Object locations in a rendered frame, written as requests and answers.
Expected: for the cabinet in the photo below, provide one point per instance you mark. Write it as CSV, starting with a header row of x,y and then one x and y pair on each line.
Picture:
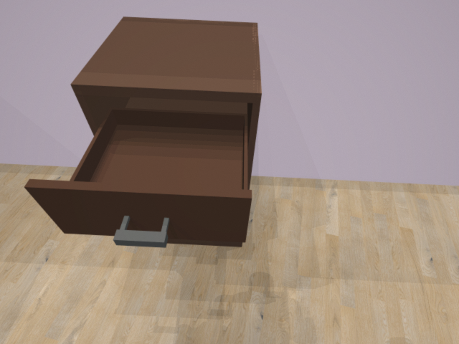
x,y
176,64

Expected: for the handle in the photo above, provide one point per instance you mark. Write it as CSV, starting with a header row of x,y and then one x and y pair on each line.
x,y
135,238

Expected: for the drawer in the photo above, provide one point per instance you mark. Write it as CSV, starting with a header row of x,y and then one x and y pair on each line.
x,y
188,166

